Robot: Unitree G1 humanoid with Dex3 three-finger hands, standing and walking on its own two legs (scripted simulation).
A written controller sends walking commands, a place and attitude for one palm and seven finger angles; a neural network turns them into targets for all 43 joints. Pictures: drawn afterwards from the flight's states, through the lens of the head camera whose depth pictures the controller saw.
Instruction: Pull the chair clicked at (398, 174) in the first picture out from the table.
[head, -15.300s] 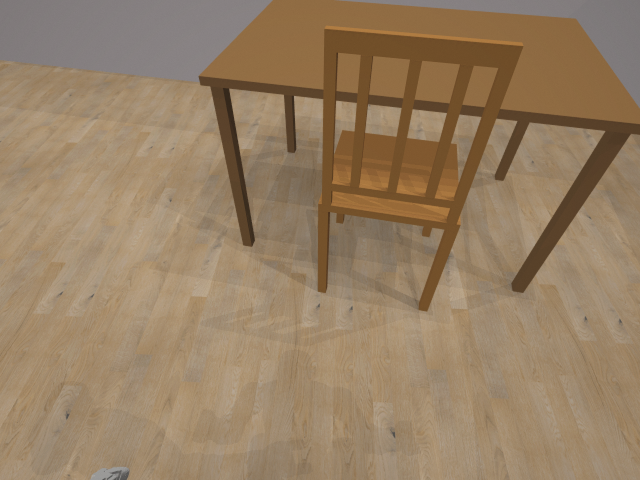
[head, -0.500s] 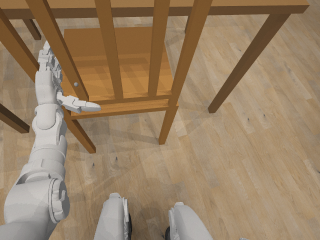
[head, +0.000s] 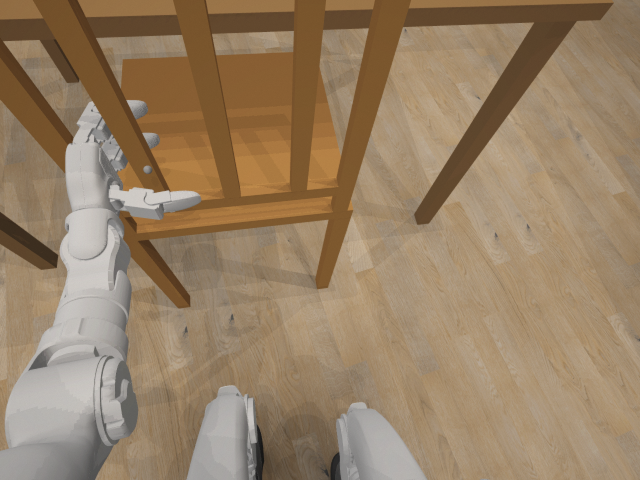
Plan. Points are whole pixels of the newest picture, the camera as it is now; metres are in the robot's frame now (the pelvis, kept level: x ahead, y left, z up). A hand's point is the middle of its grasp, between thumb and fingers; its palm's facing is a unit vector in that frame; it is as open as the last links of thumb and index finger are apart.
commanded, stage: hook a spindle and tug to test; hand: left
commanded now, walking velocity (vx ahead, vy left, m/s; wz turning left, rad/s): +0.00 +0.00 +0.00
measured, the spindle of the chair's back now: (214, 109) +0.53 +0.11 +0.09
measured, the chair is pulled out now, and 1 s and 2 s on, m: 0.00 0.04 0.17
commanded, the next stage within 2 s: step backward, pulling the chair out in 0.98 s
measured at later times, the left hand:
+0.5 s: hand (150, 164) +0.49 +0.19 +0.04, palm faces +0.14 -0.99 -0.02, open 5.7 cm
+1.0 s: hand (146, 194) +0.45 +0.19 +0.04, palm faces +0.14 -0.99 -0.02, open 5.8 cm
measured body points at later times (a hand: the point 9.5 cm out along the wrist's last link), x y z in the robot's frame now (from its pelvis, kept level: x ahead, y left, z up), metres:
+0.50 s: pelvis +0.01 +0.00 +0.01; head +0.16 +0.02 +0.43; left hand +0.48 +0.24 +0.04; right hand +0.05 -0.25 -0.11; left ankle +0.07 +0.11 -0.61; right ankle -0.02 -0.12 -0.61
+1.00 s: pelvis +0.02 +0.00 +0.01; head +0.15 +0.02 +0.44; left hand +0.43 +0.24 +0.04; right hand +0.11 -0.25 -0.11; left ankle +0.07 +0.11 -0.61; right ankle -0.02 -0.12 -0.61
